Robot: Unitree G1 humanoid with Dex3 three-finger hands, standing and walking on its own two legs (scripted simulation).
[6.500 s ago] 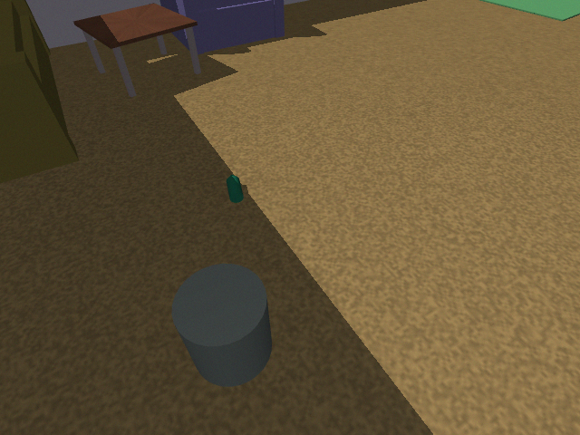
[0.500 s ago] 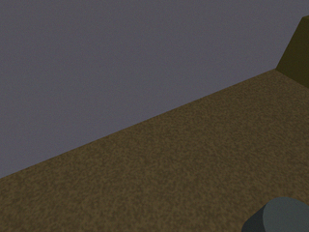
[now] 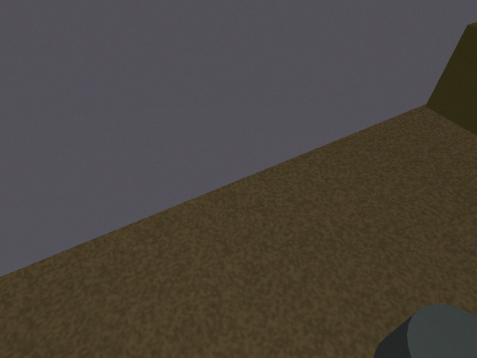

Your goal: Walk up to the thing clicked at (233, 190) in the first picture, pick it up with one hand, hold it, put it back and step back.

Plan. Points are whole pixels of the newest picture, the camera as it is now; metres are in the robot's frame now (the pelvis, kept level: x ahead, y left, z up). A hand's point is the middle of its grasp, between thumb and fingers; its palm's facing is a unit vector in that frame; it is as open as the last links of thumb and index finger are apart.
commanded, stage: walk up
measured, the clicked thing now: out of the picture +0.37 -1.45 -0.75
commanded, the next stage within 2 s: none
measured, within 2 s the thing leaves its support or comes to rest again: neither
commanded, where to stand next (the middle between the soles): +0.45 +0.02 m, yaw +0 degrees
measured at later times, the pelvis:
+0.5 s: pelvis +0.12 +0.05 -0.01, yaw +1 degrees
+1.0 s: pelvis +0.31 +0.01 -0.01, yaw -24 degrees
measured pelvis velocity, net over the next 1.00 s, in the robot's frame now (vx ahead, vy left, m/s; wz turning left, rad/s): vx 0.31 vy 0.01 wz -0.41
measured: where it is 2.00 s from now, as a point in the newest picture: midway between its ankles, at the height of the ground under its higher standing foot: (224, 331)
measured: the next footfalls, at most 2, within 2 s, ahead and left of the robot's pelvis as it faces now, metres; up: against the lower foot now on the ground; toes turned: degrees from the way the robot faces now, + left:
left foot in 0.28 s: +0.15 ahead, +0.16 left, +0.00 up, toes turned +4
right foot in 0.74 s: +0.35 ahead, -0.12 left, +0.00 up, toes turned -17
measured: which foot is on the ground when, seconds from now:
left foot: down 0.00-0.10, up 0.12-0.26, down 0.28-0.78, up 0.80-1.00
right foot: down 0.00-0.30, up 0.32-0.72, down 0.74-1.00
